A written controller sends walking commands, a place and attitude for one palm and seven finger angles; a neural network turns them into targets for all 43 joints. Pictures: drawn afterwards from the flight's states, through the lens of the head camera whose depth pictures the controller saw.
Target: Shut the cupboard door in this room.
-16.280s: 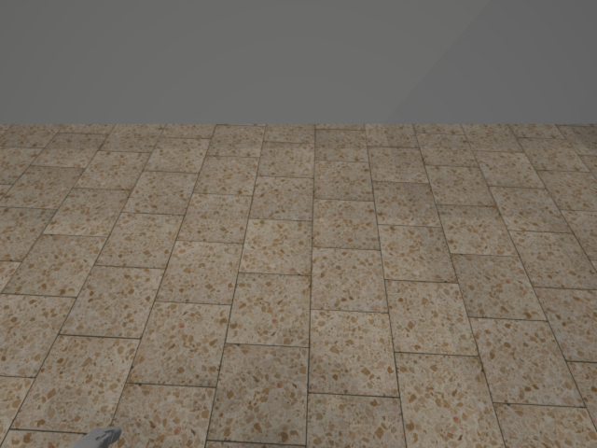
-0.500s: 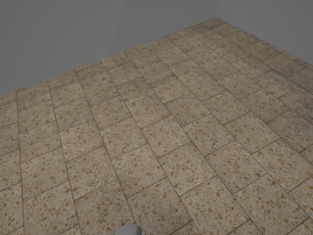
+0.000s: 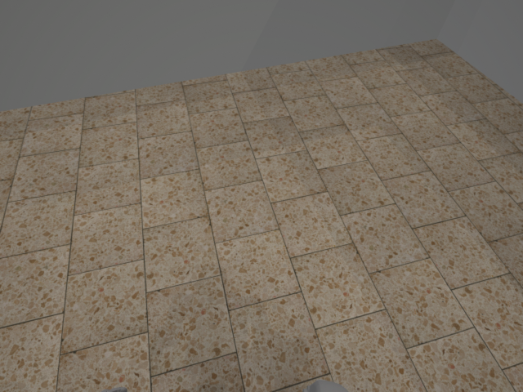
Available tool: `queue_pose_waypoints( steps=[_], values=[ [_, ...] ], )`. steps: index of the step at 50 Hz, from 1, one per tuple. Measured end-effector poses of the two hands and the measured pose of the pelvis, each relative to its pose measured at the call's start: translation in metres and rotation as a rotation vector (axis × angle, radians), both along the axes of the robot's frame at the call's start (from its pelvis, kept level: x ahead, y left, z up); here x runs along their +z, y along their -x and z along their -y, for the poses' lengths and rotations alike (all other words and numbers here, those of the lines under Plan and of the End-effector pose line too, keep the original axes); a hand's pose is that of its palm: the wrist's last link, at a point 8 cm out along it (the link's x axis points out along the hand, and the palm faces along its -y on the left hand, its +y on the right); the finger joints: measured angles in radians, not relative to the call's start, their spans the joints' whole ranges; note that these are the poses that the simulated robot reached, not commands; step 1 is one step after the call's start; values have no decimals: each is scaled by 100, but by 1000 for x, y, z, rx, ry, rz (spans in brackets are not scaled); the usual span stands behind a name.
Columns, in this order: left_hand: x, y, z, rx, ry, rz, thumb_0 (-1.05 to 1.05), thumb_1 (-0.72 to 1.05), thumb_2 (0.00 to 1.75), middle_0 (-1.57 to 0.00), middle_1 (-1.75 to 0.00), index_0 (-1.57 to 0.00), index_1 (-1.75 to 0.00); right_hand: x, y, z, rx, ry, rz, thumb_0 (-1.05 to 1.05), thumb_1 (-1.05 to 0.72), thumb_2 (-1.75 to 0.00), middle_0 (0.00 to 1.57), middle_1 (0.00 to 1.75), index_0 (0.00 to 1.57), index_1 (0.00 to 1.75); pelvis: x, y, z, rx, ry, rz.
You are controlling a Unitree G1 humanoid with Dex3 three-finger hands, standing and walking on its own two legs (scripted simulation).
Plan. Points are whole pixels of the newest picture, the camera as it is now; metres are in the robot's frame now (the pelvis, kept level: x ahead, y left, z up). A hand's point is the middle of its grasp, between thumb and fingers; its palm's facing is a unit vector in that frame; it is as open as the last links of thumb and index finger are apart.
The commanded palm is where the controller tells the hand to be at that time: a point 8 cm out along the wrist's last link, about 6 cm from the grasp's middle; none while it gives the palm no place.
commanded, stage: turn or walk to find it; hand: left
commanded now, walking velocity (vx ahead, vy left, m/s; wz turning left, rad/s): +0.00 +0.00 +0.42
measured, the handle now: out of the picture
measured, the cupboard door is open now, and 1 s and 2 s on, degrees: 84 84 84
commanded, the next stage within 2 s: stand and wait in 1.12 s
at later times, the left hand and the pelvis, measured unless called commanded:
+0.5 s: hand out of the picture -0.01 +0.15 -0.16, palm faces +0.27 -0.93 -0.26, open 7.3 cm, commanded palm none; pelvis -0.01 -0.05 +0.00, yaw +14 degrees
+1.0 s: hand out of the picture -0.04 +0.20 -0.16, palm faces +0.44 -0.86 -0.24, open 7.4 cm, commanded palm none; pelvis -0.04 -0.03 +0.00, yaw +25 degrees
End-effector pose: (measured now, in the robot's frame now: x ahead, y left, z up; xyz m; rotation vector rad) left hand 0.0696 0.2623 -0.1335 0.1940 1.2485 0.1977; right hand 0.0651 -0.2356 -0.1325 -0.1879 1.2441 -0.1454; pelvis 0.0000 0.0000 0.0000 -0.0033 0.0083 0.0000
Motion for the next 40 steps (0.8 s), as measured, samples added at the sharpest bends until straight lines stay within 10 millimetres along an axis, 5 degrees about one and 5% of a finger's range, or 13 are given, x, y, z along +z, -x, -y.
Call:
queue_pose_waypoints(
  steps=[9,21,26,33,40],
  values=[
    [14,-18,44,3,-39,142,1,90,90,-20,-30,-20,-30,-30,11,38,14,-49,-43,1,-91,-90,20,30,20,30,-12,5,36,85,-20,12],
    [17,63,73,176,-13,40,1,90,90,-21,-30,-21,-30,-18,-2,66,136,-14,-122,1,-91,-90,19,29,19,30,2,8,53,206,-46,10],
    [8,109,66,256,3,-31,1,91,89,-21,-30,-21,-30,-14,-23,49,216,5,-111,1,-91,-90,19,29,19,30,0,14,45,251,-38,6],
    [-22,174,37,373,37,-119,1,90,90,-21,-30,-21,-30,-7,-67,-4,342,28,31,1,-91,-90,19,29,19,30,-15,28,20,311,-11,12],
    [-13,181,18,421,39,-99,1,91,90,-20,-30,-20,-30,10,-73,-36,414,22,71,1,-91,-90,20,29,20,30,-2,36,10,365,9,15]
  ],
)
